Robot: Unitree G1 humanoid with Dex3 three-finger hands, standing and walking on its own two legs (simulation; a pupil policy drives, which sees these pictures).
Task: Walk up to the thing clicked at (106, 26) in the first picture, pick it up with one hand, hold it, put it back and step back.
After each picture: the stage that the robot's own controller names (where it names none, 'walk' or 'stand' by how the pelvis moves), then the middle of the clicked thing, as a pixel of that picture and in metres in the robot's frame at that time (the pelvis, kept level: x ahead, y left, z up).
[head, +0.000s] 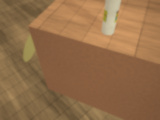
stand; (111, 11) +0.73 -0.13 +0.07
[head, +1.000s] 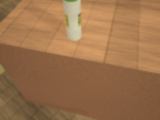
walk; (72, 14) +0.64 +0.08 +0.10
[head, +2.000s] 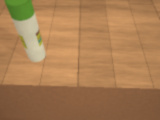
stand; (29, 32) +0.48 +0.20 +0.11
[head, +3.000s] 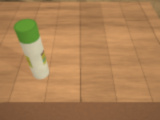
stand; (34, 52) +0.45 +0.19 +0.07
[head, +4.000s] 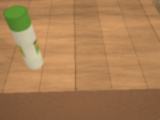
stand; (26, 42) +0.46 +0.22 +0.09
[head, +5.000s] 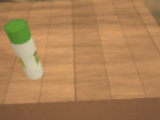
stand; (27, 53) +0.44 +0.22 +0.07
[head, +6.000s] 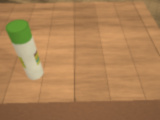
stand; (27, 53) +0.45 +0.22 +0.07
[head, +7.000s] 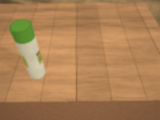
stand; (30, 53) +0.45 +0.22 +0.07
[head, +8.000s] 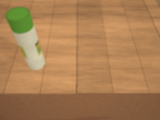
rise first; (28, 43) +0.46 +0.21 +0.07
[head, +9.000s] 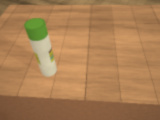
rise first; (43, 50) +0.46 +0.20 +0.07
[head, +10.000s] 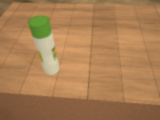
go down; (46, 48) +0.47 +0.18 +0.08
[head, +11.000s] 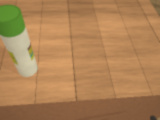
go down; (19, 47) +0.43 +0.19 +0.10
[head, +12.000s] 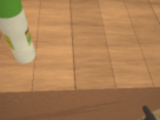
close in; (16, 30) +0.46 +0.18 +0.12
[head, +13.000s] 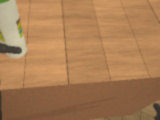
close; (6, 21) +0.48 +0.19 +0.14
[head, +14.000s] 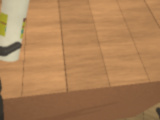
lift; (13, 19) +0.51 +0.18 +0.13
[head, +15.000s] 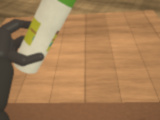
lift; (45, 28) +0.35 +0.11 +0.29
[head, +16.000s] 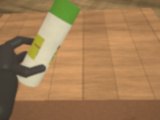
hold; (47, 43) +0.36 +0.11 +0.23
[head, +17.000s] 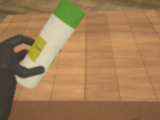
hold; (48, 45) +0.34 +0.11 +0.23
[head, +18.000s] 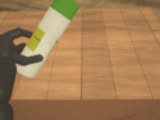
crouch; (46, 36) +0.39 +0.12 +0.22
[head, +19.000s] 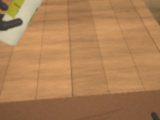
lower; (25, 5) +0.51 +0.15 +0.23
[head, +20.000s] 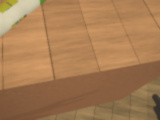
lower; (14, 10) +0.58 +0.13 +0.07
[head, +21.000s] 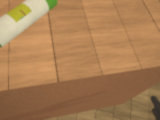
lower; (24, 15) +0.57 +0.12 +0.06
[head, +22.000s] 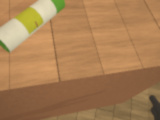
lower; (32, 19) +0.54 +0.09 +0.06
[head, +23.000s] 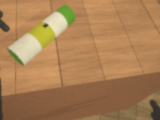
loosen; (44, 33) +0.51 +0.07 +0.05
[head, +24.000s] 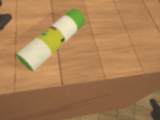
open; (54, 37) +0.48 +0.04 +0.05
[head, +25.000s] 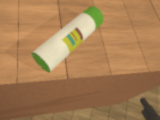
sink last; (71, 36) +0.46 +0.00 +0.06
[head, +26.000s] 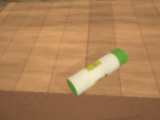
sink last; (98, 70) +0.42 -0.02 +0.03
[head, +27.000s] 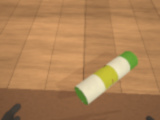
stand; (107, 75) +0.38 -0.06 +0.03
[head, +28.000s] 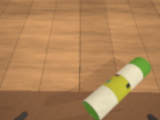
stand; (119, 85) +0.32 -0.10 +0.05
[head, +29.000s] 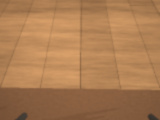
stand; out of the picture +0.16 -0.05 -0.61
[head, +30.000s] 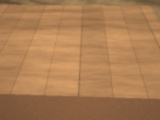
stand; out of the picture +0.14 -0.02 -0.73
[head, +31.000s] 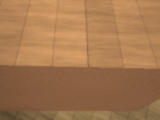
walk; out of the picture +0.18 -0.03 -0.68
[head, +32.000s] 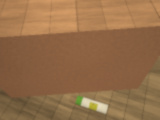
walk; (91, 104) +0.50 -0.03 -0.72
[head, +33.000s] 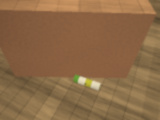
stand; (86, 82) +0.82 -0.05 -0.73
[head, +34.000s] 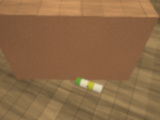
stand; (88, 85) +0.80 -0.07 -0.74
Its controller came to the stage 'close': yes
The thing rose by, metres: 0.18
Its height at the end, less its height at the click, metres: -0.82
